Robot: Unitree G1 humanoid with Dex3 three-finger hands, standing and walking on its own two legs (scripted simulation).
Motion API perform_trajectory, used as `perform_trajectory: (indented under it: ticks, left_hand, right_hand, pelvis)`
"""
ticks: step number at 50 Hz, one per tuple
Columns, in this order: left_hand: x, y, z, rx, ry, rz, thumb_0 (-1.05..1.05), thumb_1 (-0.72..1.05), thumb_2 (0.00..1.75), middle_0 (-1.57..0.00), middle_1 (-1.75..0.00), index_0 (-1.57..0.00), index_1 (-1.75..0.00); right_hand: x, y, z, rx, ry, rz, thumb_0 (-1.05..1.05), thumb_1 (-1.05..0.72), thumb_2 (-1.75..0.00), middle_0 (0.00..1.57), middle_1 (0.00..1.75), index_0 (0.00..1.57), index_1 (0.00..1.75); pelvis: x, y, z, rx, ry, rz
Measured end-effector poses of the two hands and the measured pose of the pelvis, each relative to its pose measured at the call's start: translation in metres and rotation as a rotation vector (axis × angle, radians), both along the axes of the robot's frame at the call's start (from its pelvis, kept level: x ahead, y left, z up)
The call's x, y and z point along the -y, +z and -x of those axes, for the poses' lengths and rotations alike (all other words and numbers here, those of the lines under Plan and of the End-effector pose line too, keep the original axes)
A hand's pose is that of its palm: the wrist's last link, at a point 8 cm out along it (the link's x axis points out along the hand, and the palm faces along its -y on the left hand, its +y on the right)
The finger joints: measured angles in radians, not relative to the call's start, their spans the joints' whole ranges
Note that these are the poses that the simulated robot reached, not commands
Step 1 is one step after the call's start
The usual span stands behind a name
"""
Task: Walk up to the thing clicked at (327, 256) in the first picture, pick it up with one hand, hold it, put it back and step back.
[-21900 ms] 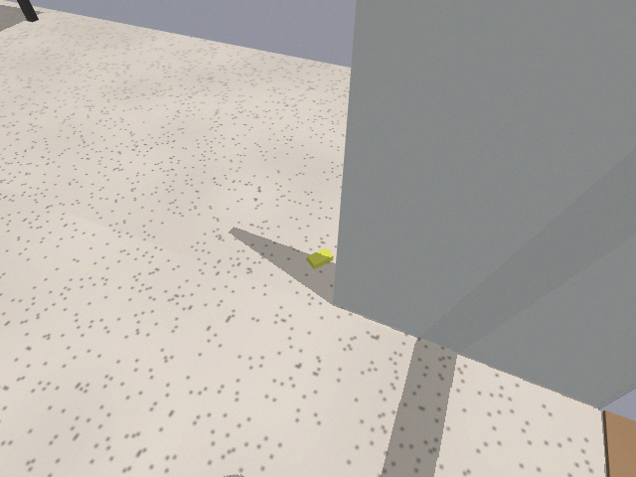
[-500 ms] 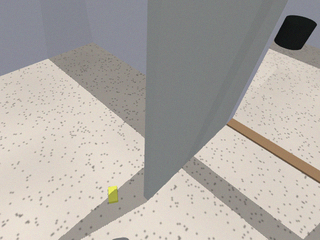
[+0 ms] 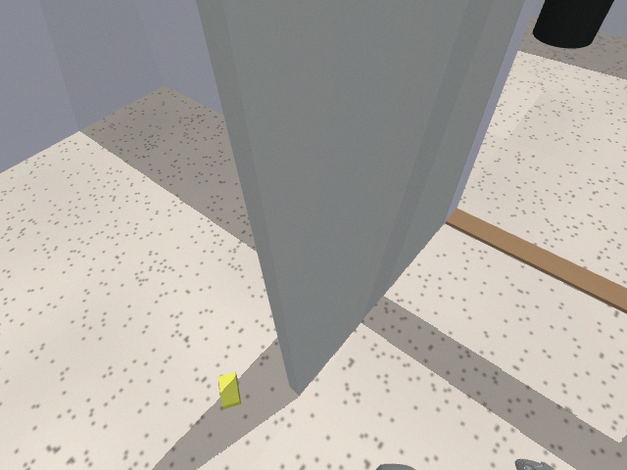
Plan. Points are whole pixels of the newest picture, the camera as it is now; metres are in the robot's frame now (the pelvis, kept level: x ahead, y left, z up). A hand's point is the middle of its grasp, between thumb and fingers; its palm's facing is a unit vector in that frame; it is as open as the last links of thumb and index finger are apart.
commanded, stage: walk up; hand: left
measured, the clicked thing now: (229, 390) +0.45 +0.29 -0.74
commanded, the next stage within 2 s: stand in 1.38 s
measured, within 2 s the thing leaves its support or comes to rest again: neither
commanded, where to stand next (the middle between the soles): +0.08 +0.00 m, yaw +3 degrees
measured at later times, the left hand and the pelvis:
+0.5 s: hand out of the picture +0.12 +0.25 -0.14, palm faces -0.01 -0.95 -0.30, open 7.4 cm; pelvis +0.02 +0.01 +0.02, yaw +0 degrees
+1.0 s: hand out of the picture +0.09 +0.26 -0.13, palm faces +0.04 -0.94 -0.33, open 7.4 cm; pelvis +0.04 +0.01 +0.03, yaw +2 degrees
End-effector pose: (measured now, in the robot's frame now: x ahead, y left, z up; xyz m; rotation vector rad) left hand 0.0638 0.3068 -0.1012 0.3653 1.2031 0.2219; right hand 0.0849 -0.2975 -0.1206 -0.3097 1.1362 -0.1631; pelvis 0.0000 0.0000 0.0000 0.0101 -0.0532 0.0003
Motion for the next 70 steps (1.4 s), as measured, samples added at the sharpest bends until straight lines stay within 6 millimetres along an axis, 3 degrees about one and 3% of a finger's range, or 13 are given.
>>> perform_trajectory:
  ticks: [10,16,25,35,43,51,70]
  left_hand:
    - [0.017,0.006,-0.047,0.081,-0.029,0.062,0.01,0.90,0.90,-0.20,-0.30,-0.20,-0.30]
    - [0.017,0.004,-0.063,0.085,-0.025,0.094,0.01,0.90,0.90,-0.20,-0.30,-0.20,-0.30]
    - [0.007,0.001,-0.052,0.020,0.009,0.092,0.01,0.90,0.90,-0.20,-0.30,-0.20,-0.30]
    - [-0.002,0.004,-0.026,-0.046,0.064,0.067,0.01,0.90,0.90,-0.20,-0.30,-0.20,-0.30]
    - [-0.001,0.006,-0.018,-0.061,0.089,0.061,0.01,0.90,0.90,-0.20,-0.30,-0.20,-0.30]
    - [0.004,0.005,-0.023,-0.054,0.085,0.066,0.01,0.90,0.90,-0.20,-0.30,-0.20,-0.30]
    - [0.008,0.006,-0.047,-0.014,0.054,0.070,0.01,0.90,0.90,-0.20,-0.30,-0.20,-0.30]
  right_hand:
    - [0.000,0.013,0.016,-0.078,-0.016,0.008,0.01,-0.90,-0.90,0.21,0.30,0.20,0.30]
    - [0.005,0.026,0.023,-0.118,-0.034,0.050,0.01,-0.90,-0.90,0.21,0.30,0.20,0.30]
    - [0.004,0.034,0.004,-0.103,-0.038,0.067,0.01,-0.90,-0.90,0.21,0.30,0.20,0.30]
    - [-0.010,0.029,-0.031,-0.062,-0.001,0.027,0.01,-0.90,-0.90,0.21,0.30,0.20,0.30]
    - [-0.016,0.027,-0.046,-0.053,0.017,0.007,0.01,-0.90,-0.90,0.21,0.30,0.20,0.30]
    - [-0.013,0.028,-0.048,-0.057,0.009,0.011,0.01,-0.90,-0.90,0.21,0.30,0.20,0.30]
    - [-0.005,0.028,-0.030,-0.095,-0.022,0.026,0.01,-0.90,-0.90,0.21,0.30,0.20,0.30]
  pelvis:
    - [0.000,0.013,-0.008,-0.007,0.001,-0.002]
    - [-0.003,0.019,-0.014,-0.012,0.003,0.006]
    - [-0.007,0.024,-0.022,-0.015,0.007,0.010]
    - [-0.008,0.025,-0.028,-0.017,0.018,0.011]
    - [-0.007,0.026,-0.032,-0.018,0.025,0.011]
    - [-0.005,0.027,-0.035,-0.019,0.026,0.011]
    - [-0.003,0.027,-0.039,-0.019,0.026,0.012]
